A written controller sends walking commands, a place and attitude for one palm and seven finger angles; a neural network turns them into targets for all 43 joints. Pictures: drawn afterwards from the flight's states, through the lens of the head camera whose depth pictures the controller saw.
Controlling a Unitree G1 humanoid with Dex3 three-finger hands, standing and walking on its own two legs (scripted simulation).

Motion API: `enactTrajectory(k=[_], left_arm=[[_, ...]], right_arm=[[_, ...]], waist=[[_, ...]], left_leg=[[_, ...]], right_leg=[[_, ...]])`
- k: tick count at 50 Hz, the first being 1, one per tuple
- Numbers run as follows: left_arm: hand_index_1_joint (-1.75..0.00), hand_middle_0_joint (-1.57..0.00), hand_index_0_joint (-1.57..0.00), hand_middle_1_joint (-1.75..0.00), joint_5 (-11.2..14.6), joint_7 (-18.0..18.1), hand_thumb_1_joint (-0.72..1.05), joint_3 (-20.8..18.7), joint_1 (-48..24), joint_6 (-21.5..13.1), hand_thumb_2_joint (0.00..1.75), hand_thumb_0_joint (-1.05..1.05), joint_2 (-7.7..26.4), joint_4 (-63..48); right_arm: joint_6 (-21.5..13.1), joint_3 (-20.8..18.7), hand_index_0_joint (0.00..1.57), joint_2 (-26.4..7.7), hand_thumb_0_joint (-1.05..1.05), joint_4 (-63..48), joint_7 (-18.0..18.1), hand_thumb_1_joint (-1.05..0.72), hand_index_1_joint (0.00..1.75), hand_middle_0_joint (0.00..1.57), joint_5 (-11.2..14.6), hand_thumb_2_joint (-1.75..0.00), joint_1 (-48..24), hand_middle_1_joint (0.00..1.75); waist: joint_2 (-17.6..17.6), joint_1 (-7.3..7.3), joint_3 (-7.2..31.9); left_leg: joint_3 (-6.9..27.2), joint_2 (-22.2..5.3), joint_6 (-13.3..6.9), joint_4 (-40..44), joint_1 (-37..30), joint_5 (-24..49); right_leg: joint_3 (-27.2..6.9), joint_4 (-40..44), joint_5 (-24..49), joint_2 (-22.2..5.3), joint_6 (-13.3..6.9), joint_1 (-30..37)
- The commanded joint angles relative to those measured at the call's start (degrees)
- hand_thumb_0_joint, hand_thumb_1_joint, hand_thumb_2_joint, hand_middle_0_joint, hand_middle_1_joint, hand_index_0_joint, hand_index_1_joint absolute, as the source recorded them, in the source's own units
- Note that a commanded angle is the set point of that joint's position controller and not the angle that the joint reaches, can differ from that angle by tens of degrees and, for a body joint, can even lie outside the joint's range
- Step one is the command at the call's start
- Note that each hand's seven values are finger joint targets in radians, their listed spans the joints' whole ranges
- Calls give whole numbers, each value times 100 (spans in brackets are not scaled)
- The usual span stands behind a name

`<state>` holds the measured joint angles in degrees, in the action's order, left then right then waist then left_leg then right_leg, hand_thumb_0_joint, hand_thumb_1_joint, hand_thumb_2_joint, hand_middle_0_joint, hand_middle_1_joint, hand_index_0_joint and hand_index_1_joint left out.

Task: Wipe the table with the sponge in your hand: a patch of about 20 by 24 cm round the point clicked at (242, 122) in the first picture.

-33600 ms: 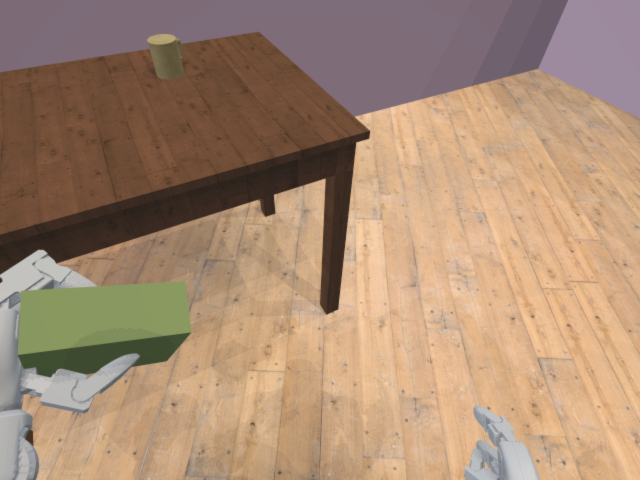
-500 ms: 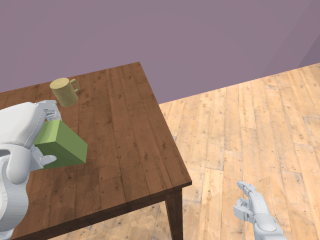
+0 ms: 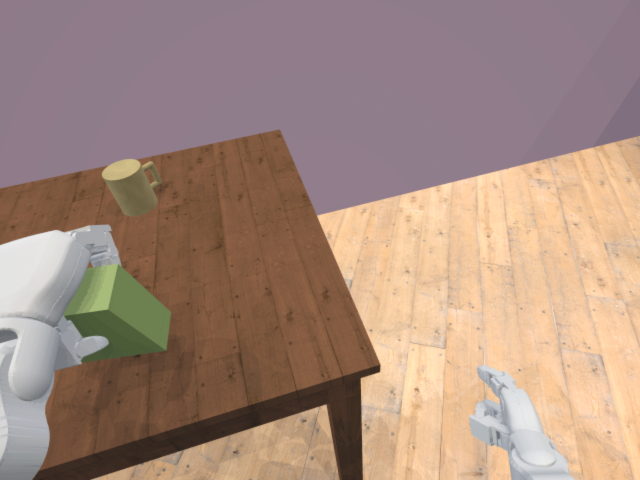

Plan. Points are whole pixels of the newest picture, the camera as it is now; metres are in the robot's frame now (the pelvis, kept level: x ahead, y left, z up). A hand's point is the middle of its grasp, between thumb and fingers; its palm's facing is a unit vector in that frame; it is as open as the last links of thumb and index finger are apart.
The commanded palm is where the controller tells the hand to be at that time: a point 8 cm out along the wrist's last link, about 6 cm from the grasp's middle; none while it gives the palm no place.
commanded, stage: bring the sponge back beside the body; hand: left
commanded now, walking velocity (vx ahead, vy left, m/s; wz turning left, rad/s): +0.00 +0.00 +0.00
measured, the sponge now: (102, 325) +0.21 +0.30 +0.13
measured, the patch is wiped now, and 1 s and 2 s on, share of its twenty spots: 1.00 1.00 1.00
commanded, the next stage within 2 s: step back with the hand held close in 1.06 s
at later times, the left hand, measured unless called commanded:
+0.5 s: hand (83, 313) +0.20 +0.29 +0.17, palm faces +0.18 -0.09 -0.98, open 9.1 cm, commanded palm +0.15 +0.28 +0.23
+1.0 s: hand (109, 323) +0.20 +0.27 +0.15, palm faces +0.16 -0.16 -0.97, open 9.1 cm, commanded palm +0.16 +0.28 +0.22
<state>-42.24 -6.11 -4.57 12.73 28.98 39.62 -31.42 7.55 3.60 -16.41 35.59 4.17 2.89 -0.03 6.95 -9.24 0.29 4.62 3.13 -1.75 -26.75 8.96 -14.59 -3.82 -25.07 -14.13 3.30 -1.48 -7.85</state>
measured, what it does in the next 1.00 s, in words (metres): stands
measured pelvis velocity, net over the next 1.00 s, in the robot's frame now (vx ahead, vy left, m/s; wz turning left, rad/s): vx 0.00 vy -0.01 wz -0.02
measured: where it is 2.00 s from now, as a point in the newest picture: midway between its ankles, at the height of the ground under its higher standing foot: outside the picture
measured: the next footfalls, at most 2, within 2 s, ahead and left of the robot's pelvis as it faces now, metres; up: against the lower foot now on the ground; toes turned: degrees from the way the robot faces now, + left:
none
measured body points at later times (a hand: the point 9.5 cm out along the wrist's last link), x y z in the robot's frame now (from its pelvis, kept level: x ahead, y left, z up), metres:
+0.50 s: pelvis +0.00 +0.00 +0.00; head -0.02 -0.05 +0.45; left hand +0.18 +0.29 +0.22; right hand +0.25 -0.20 -0.08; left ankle +0.00 +0.10 -0.74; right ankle +0.00 -0.11 -0.74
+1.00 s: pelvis +0.00 -0.01 +0.00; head -0.02 -0.05 +0.45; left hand +0.19 +0.28 +0.20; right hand +0.26 -0.20 -0.07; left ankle +0.00 +0.10 -0.74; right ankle +0.00 -0.11 -0.74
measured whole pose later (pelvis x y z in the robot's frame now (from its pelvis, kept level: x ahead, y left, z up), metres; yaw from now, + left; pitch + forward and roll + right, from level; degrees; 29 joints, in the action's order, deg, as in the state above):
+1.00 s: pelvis +0.00 -0.01 +0.00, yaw -1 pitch -4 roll +0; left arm -43.0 -3.2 -1.5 17.2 31.3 32.7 -30.5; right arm 7.6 3.4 -16.1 35.2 3.1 2.6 0.0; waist 7.0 -7.9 0.5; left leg 3.7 2.5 -1.4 -26.0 7.6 -14.7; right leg -4.8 -25.1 -14.2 3.9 -1.9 -7.1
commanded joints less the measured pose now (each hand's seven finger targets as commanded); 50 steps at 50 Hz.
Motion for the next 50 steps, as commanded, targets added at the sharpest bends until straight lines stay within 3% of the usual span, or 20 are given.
enactTrajectory(k=[1, 6, 10, 11, 14, 15, 19, 20, 21, 24, 25, 28, 30, 31, 34, 35, 39, 40, 46, 50], left_arm=[[-160, -120, -120, -160, -188, 261, 10, -1034, -1176, 73, 130, 0, 1287, -484], [-160, -120, -120, -160, -106, 168, 10, -860, -919, 110, 130, 0, 1090, -575], [-160, -120, -120, -160, -263, 211, 10, -973, -961, 26, 130, 0, 1264, -1067], [-160, -120, -120, -160, -283, 250, 10, -950, -1055, -40, 130, 0, 1240, -1136], [-160, -120, -120, -160, -378, 366, 10, -1038, -974, -138, 130, 0, 1302, -1005], [-160, -120, -120, -160, -431, 413, 10, -1152, -922, -99, 130, 0, 1374, -1058], [-160, -120, -120, -160, -325, 496, 10, -1048, -703, -96, 130, 0, 1140, -654], [-160, -120, -120, -160, -318, 479, 10, -972, -647, -3, 130, 0, 1026, -632], [-160, -120, -120, -160, -236, 462, 10, -828, -658, -4, 130, 0, 852, -601], [-160, -120, -120, -160, -174, 418, 10, -686, -596, 7, 130, 0, 740, -680], [-160, -120, -120, -160, -215, 398, 10, -627, -530, 60, 130, 0, 650, -789], [-160, -120, -120, -160, -243, 403, 10, -621, -399, -18, 130, 0, 689, -963], [-160, -120, -120, -160, -376, 464, 10, -797, -497, -33, 130, 0, 902, -1345], [-160, -120, -120, -160, -408, 515, 10, -795, -620, -94, 130, 0, 897, -1438], [-160, -120, -120, -160, -472, 609, 10, -842, -366, -125, 130, 0, 867, -1149], [-160, -120, -120, -160, -515, 637, 10, -960, -449, -75, 130, 0, 993, -1263], [-160, -120, -120, -160, -414, 688, 10, -788, -540, -2, 130, 0, 797, -829], [-160, -120, -120, -160, -403, 656, 10, -726, -511, 87, 130, 0, 706, -809], [-160, -120, -120, -160, -270, 490, 10, -433, -502, 156, 130, 0, 454, -1018], [-160, -120, -120, -160, -434, 535, 10, -779, -482, 116, 130, 0, 861, -1344]], right_arm=[[-293, -205, 20, -551, 0, -1039, 10, -90, 30, 20, 43, -90, -1280, 30], [-340, -181, 20, -560, 0, -1104, -7, -90, 30, 20, 51, -90, -1354, 30], [-424, -186, 20, -543, 0, -1161, 6, -90, 30, 20, 10, -90, -1516, 30], [-433, -194, 20, -514, 0, -1148, 7, -90, 30, 20, -18, -90, -1333, 30], [-392, -232, 20, -519, 0, -1095, 4, -90, 30, 20, -40, -90, -1222, 30], [-418, -218, 20, -529, 0, -1115, -6, -90, 30, 20, -25, -90, -1377, 30], [-329, -274, 20, -535, 0, -1049, -45, -90, 30, 20, -16, -90, -1192, 30], [-349, -239, 20, -536, 0, -1079, -58, -90, 30, 20, 21, -90, -1390, 30], [-340, -253, 20, -540, 0, -1074, -64, -90, 30, 20, 27, -90, -1253, 30], [-352, -258, 20, -559, 0, -1079, -51, -90, 30, 20, 25, -90, -1291, 30], [-408, -226, 20, -532, 0, -1136, -58, -90, 30, 20, 42, -90, -1485, 30], [-417, -252, 20, -534, 0, -1103, -49, -90, 30, 20, -12, -90, -1271, 30], [-439, -238, 20, -527, 0, -1173, -46, -90, 30, 20, -24, -90, -1437, 30], [-441, -252, 20, -495, 0, -1154, -51, -90, 30, 20, -55, -90, -1278, 30], [-351, -281, 20, -499, 0, -1085, -67, -90, 30, 20, -63, -90, -1177, 30], [-360, -260, 20, -509, 0, -1121, -81, -90, 30, 20, -46, -90, -1336, 30], [-270, -285, 20, -518, 0, -1041, -97, -90, 30, 20, -23, -90, -1222, 30], [-296, -248, 20, -508, 0, -1082, -106, -90, 30, 20, 11, -90, -1414, 30], [-344, -244, 20, -515, 0, -1123, -82, -90, 30, 20, 11, -90, -1382, 30], [-350, -247, 20, -524, 0, -1142, -69, -90, 30, 20, -42, -90, -1458, 30]], waist=[[-281, 110, 770], [-260, 114, 901], [46, 96, 1019], [-65, 85, 1143], [-144, 78, 992], [41, 61, 941], [-356, 66, 799], [-197, 80, 672], [-381, 121, 694], [-322, 123, 735], [-83, 136, 662], [-379, 142, 857], [-86, 109, 961], [-176, 102, 1093], [-331, 110, 845], [-114, 94, 813], [-307, 126, 679], [-111, 130, 560], [-374, 168, 809], [-234, 108, 970]], left_leg=[[95, -129, -17, 404, -12, 1175], [72, -124, -38, 396, 25, 1190], [133, -111, -61, 392, -77, 1147], [98, -98, -74, 353, -78, 1235], [112, -114, -59, 385, -102, 1196], [159, -112, -49, 413, -70, 1104], [90, -119, -27, 365, -61, 1146], [124, -122, -16, 419, -27, 1040], [73, -145, -16, 416, -4, 1030], [91, -150, -38, 438, -38, 1070], [118, -143, -33, 467, -21, 1037], [99, -148, -62, 399, -61, 1182], [125, -140, -72, 413, -97, 1165], [95, -124, -83, 362, -111, 1281], [69, -132, -57, 341, -139, 1354], [112, -136, -50, 384, -140, 1284], [63, -145, -23, 385, -140, 1292], [87, -136, -16, 425, -111, 1213], [41, -138, -67, 399, -136, 1289], [92, -122, -76, 377, -177, 1399]], right_leg=[[-266, 369, 849, -85, -232, 175], [-222, 308, 942, -114, -195, 248], [-400, 308, 869, -42, -250, 269], [-254, 241, 930, -93, -223, 375], [-255, 305, 809, -74, -236, 315], [-457, 333, 694, 9, -305, 302], [-332, 370, 760, -62, -245, 232], [-487, 414, 638, 5, -297, 140], [-307, 377, 639, -51, -236, 168], [-249, 356, 748, -82, -208, 152], [-381, 364, 716, -20, -260, 119], [-242, 299, 919, -85, -202, 272], [-445, 284, 865, -10, -270, 344], [-312, 220, 977, -60, -249, 453], [-339, 302, 1010, -51, -257, 338], [-523, 336, 919, 30, -319, 315], [-382, 376, 933, -40, -269, 249], [-514, 413, 838, 24, -315, 171], [-327, 321, 1041, -56, -221, 314], [-516, 286, 1150, -3, -280, 435]])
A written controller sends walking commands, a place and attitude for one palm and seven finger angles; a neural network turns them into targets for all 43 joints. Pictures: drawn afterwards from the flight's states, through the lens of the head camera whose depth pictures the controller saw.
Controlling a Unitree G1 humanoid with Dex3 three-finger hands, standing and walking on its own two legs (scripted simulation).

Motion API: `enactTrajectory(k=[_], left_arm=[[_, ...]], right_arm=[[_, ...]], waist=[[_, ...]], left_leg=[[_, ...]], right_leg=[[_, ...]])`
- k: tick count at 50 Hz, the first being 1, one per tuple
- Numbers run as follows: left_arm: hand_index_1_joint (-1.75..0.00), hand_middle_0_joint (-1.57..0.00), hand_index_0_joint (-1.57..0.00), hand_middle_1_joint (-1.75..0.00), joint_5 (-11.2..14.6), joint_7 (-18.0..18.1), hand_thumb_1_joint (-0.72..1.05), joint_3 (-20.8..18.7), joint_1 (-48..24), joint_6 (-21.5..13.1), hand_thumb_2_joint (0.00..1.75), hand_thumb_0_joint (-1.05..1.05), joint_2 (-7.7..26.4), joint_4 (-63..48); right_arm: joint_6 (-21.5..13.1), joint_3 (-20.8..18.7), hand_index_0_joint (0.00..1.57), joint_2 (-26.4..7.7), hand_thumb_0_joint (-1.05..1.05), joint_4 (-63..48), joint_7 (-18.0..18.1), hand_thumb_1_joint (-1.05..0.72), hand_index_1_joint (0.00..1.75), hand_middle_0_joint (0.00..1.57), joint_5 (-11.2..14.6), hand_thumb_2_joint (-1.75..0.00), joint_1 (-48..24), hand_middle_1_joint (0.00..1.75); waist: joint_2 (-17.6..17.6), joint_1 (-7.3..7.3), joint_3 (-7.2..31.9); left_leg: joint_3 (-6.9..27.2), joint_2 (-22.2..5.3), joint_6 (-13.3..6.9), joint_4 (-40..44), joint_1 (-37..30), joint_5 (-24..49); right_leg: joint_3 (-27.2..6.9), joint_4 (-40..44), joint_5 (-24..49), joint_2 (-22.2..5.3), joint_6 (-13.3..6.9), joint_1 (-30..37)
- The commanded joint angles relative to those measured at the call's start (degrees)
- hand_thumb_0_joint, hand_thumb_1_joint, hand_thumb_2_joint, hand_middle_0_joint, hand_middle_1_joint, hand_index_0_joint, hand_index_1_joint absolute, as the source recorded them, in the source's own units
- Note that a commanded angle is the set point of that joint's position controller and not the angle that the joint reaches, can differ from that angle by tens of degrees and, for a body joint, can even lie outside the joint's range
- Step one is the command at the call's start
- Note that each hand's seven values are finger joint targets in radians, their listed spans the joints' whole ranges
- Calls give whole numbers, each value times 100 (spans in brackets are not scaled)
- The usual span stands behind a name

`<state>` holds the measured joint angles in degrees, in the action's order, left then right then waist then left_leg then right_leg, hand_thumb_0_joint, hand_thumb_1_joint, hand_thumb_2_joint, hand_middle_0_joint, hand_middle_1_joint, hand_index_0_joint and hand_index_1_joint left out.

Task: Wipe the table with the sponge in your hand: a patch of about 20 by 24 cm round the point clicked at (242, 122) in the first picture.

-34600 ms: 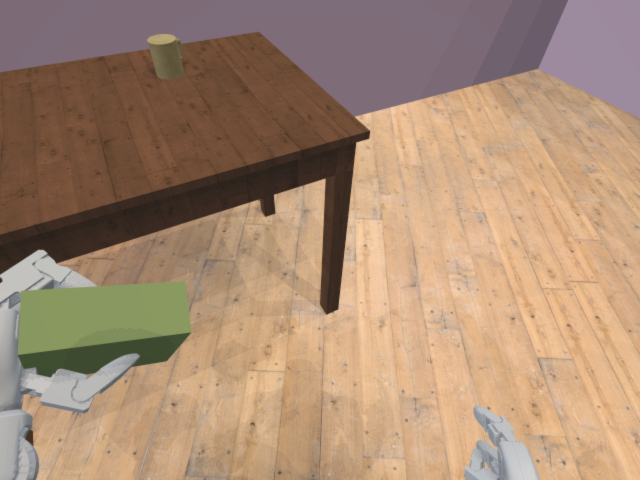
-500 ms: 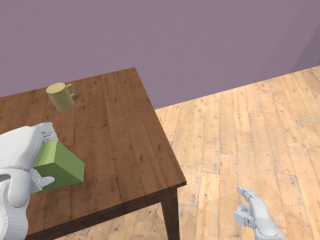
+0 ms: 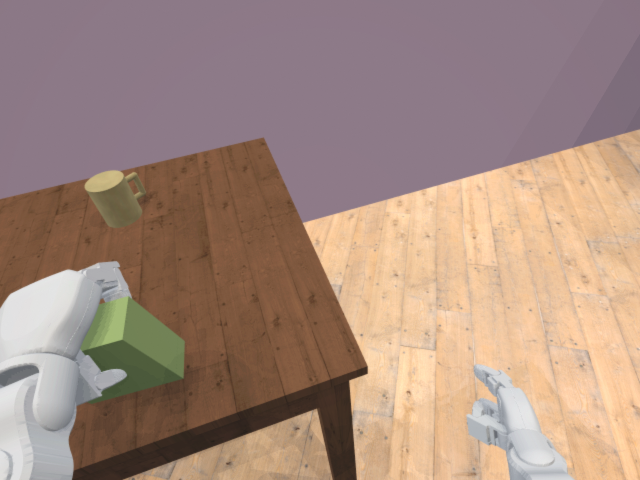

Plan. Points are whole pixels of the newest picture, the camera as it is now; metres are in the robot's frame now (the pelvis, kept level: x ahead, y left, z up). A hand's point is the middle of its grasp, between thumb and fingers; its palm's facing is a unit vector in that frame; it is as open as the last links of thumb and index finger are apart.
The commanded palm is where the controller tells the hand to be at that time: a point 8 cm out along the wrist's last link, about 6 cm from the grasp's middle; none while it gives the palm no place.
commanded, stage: bring the sponge back beside the body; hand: left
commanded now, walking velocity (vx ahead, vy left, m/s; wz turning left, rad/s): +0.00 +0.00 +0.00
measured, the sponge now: (119, 360) +0.19 +0.28 +0.09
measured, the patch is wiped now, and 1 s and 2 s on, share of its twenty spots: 1.00 1.00 1.00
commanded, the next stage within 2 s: step back with the hand held close in 0.06 s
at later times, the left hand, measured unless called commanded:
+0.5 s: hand (128, 307) +0.20 +0.22 +0.19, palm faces +0.29 -0.84 -0.46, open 9.1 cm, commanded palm +0.15 +0.29 +0.22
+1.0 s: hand out of the picture +0.10 +0.29 +0.21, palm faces +0.53 -0.74 -0.42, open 9.1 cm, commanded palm +0.06 +0.31 +0.22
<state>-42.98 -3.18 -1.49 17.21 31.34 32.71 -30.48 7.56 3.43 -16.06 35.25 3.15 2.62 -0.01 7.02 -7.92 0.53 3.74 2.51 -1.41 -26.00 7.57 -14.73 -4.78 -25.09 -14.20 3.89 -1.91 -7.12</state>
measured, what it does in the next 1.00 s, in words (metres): lifts its right foot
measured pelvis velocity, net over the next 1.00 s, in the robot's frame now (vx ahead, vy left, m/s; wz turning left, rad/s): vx -0.09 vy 0.03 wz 0.04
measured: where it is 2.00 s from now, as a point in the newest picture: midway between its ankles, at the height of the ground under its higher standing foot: outside the picture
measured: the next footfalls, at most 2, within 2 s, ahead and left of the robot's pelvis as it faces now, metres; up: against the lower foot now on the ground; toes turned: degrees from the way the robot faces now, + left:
right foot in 1.02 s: -0.14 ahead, -0.11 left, +0.00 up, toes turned +0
left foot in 1.58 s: -0.23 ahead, +0.20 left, +0.00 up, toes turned +1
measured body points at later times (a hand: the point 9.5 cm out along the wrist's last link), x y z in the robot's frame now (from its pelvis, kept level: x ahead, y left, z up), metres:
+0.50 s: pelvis -0.01 +0.01 -0.01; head +0.01 +0.02 +0.44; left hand +0.18 +0.27 +0.22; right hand +0.15 -0.24 -0.10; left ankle +0.00 +0.11 -0.74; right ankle +0.00 -0.10 -0.74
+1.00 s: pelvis -0.09 +0.03 -0.02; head -0.10 +0.04 +0.43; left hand +0.07 +0.33 +0.23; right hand +0.11 -0.19 -0.09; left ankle -0.01 +0.11 -0.74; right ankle -0.14 -0.11 -0.72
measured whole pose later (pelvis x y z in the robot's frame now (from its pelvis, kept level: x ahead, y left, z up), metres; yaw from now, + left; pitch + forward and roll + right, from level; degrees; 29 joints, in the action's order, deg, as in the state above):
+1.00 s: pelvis -0.09 +0.03 -0.02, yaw +2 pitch +2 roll -4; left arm 2.4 7.7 -26.7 25.1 -9.0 25.9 -35.5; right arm 0.1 0.7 -11.6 32.3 4.1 0.6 11.9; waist 2.0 -1.6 5.1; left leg 2.4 0.5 -2.9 -36.8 28.2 -11.2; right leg -0.8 -41.9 -20.1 4.2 1.1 -16.5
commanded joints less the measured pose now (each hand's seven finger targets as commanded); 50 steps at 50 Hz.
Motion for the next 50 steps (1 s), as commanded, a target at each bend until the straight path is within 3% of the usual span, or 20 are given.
enactTrajectory(k=[1, 5, 8, 9, 10, 11, 12, 13, 14, 17, 20, 25, 28, 31, 34, 37, 40, 44, 46, 50], left_arm=[[-160, -120, -120, -160, -375, 274, 10, -1015, -1096, -156, 130, 0, 1494, -1518], [-160, -120, -120, -160, -421, 355, 10, -1193, -911, -127, 130, 0, 1613, -1274], [-160, -120, -120, -160, -314, 354, 10, -1011, -926, -100, 130, 0, 1403, -962], [-160, -120, -120, -160, -333, 317, 10, -555, -1145, -16, 130, 0, 963, -364], [-160, -120, -120, -160, 4275, 579, 10, -1757, -2767, -1495, 130, 0, 26, -1148], [-160, -120, -120, -160, 4388, 679, 10, -2185, -1254, -2038, 130, 0, 637, -94], [-160, -120, -120, -160, 4452, 638, 10, -1729, -624, -2223, 130, 0, 79, 89], [-160, -120, -120, -160, 4641, 734, 10, -2228, -581, -2494, 130, 0, 389, -507], [-160, -120, -120, -160, 4690, 773, 10, -2237, -486, -2730, 130, 0, 352, -1007], [-160, -120, -120, -160, 4780, 1016, 10, -2682, 248, -3293, 130, 0, 548, -2175], [-160, -120, -120, -160, 4789, 1201, 10, -3149, 800, -3538, 130, 0, 826, -2711], [-160, -120, -120, -160, 4829, 1212, 10, -3295, 1172, -3681, 130, 0, 565, -1953], [-160, -120, -120, -160, 4864, 1133, 10, -3061, 924, -3752, 130, 0, 267, -1364], [-160, -120, -120, -160, 4879, 1079, 10, -2697, 787, -3764, 130, 0, 2, -944], [-160, -120, -120, -160, 4840, 1075, 10, -2391, 494, -3849, 130, 0, -63, -1096], [-160, -120, -120, -160, 4762, 1168, 10, -2418, 236, -4022, 130, 0, 129, -1672], [-160, -120, -120, -160, 4680, 1308, 10, -3037, 229, -4202, 130, 0, 729, -2317], [-160, -120, -120, -160, 4473, 1278, 10, -3246, 368, -4385, 130, 0, 361, -2081], [-160, -120, -120, -160, 4506, 1198, 10, -3108, 193, -4372, 130, 0, 155, -1801], [-160, -120, -120, -160, 4684, 1045, 10, -2446, 5, -4259, 130, 0, -418, -899]], right_arm=[[-345, -230, 20, -529, 0, -1119, 34, -90, 30, 20, -25, -90, -1358, 30], [-277, -236, 20, -543, 0, -1083, 3, -90, 30, 20, -12, -90, -1387, 30], [-233, -246, 20, -558, 0, -1045, -11, -90, 30, 20, 11, -90, -1274, 30], [-219, -216, 20, -559, 0, -953, 24, -90, 30, 20, 32, -90, -1255, 30], [-364, -302, 20, -298, 0, -2130, -7, -90, 30, 20, 140, -90, -297, 30], [-441, -256, 20, -498, 0, -1557, 19, -90, 30, 20, -49, -90, -24, 30], [-425, -281, 20, -365, 0, -1537, 8, -90, 30, 20, -25, -90, -145, 30], [-353, -403, 20, -407, 0, -1586, 29, -90, 30, 20, 43, -90, 311, 30], [-332, -405, 20, -387, 0, -1557, 57, -90, 30, 20, 22, -90, 305, 30], [-320, -426, 20, -349, 0, -1467, 113, -90, 30, 20, -28, -90, 296, 30], [-290, -463, 20, -427, 0, -1381, 96, -90, 30, 20, -59, -90, 278, 30], [-356, -575, 20, -372, 0, -1147, 81, -90, 30, 20, -126, -90, 326, 30], [-476, -607, 20, -432, 0, -1078, 98, -90, 30, 20, -141, -90, 462, 30], [-532, -563, 20, -435, 0, -1061, 126, -90, 30, 20, -74, -90, 455, 30], [-566, -543, 20, -401, 0, -1082, 132, -90, 30, 20, -61, -90, 402, 30], [-628, -502, 20, -364, 0, -1069, 152, -90, 30, 20, -106, -90, 337, 30], [-712, -506, 20, -469, 0, -1138, 205, -90, 30, 20, -147, -90, 247, 30], [-934, -595, 20, -489, 0, -1302, 187, -90, 30, 20, -217, -90, 352, 30], [-1003, -635, 20, -390, 0, -1221, 159, -90, 30, 20, -228, -90, 552, 30], [-1161, -591, 20, -368, 0, -996, 137, -90, 30, 20, -152, -90, 615, 30]], waist=[[-207, -21, 1040], [-117, -49, 772], [-303, -9, 666], [-510, 138, 355], [-835, 846, -1257], [-1516, 564, -227], [-1424, 593, -129], [-1838, 590, 315], [-1786, 631, 813], [-440, 681, 1703], [416, 678, 1776], [182, 707, 1393], [-33, 752, 1100], [-697, 799, 836], [-1480, 884, 599], [-1219, 910, 507], [-193, 827, 563], [1315, 734, 861], [899, 740, 858], [-18, 830, 255]], left_leg=[[137, -56, -112, 276, -60, 1484], [165, -60, -76, 309, -30, 1455], [129, -80, -65, 312, -4, 1409], [75, -87, -60, 335, 77, 1261], [147, -87, -113, -12, 6, 64], [334, -173, -219, -179, -78, 50], [306, -108, -212, -261, -105, 361], [370, -223, -170, -526, -156, 630], [315, -322, -153, -659, -253, 979], [284, -607, -141, -644, -269, 2180], [649, -920, -116, -628, 106, 3247], [1004, -1244, -170, -241, 453, 3466], [957, -1295, -220, -69, 819, 2728], [848, -1088, -163, -324, 1285, 1431], [550, -647, -41, -1026, 1323, -181], [485, -573, -41, -1197, 1096, -660], [854, -823, -158, -427, 1381, -1096], [1527, -1669, -660, 1556, 4010, -3079], [1319, -1634, -605, 1394, 3755, -2516], [866, -1315, -338, 571, 1972, -1236]], right_leg=[[-283, 235, 1193, -116, -219, 436], [-447, 332, 1128, -40, -273, 314], [-292, 348, 1077, -97, -223, 248], [-212, 433, 938, -95, -192, -10], [-848, 1119, 671, -128, -122, -1479], [-823, 1005, 677, -311, -151, -1261], [-746, 868, 992, -408, -175, -1265], [-665, 829, 1355, -739, -83, -976], [-707, 628, 2018, -1009, -105, -729], [-615, -93, 3232, -1280, -110, -212], [-392, -569, 2980, -1117, -66, -156], [23, -958, 657, -629, 115, -723], [67, -805, 193, -521, 170, -795], [-315, -444, 932, -793, 39, -795], [-1129, 366, 904, -1456, -240, -1411], [-1164, 583, -157, -1597, -328, -2010], [-719, 108, -686, -1174, -213, -1946], [425, -2414, -238, 89, 342, 846], [468, -2643, -489, 74, 359, 601], [293, -653, -639, -93, 205, -1021]])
